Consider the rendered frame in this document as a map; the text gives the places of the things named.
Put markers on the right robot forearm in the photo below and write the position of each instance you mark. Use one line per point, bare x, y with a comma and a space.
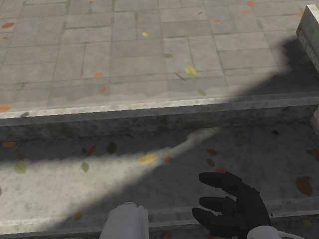
263, 232

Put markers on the robot left thigh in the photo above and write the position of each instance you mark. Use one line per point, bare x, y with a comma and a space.
126, 222

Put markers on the right robot hand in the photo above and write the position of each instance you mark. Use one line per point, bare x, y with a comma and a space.
238, 217

